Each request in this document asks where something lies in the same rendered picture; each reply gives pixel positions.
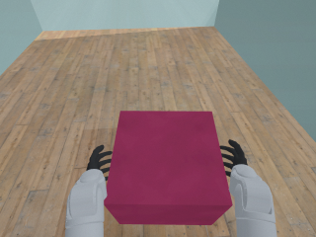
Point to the left robot forearm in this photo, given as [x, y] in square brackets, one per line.
[85, 212]

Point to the robot left hand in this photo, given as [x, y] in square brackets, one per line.
[95, 158]

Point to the right robot forearm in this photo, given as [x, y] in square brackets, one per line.
[254, 204]

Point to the robot right hand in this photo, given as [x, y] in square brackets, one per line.
[238, 157]

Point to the carton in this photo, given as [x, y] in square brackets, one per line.
[167, 169]

